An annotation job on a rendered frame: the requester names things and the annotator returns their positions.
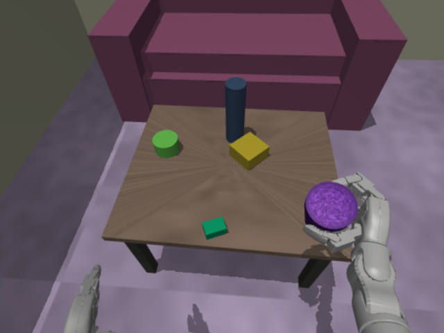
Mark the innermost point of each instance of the right robot arm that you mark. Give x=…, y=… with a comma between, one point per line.
x=372, y=278

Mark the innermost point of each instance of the left robot hand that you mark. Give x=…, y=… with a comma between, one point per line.
x=84, y=309

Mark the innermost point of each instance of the right robot hand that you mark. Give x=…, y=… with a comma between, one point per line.
x=372, y=222

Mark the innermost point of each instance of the coffee table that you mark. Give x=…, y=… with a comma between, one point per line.
x=164, y=201

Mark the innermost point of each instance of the sofa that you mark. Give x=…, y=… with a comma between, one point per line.
x=331, y=56

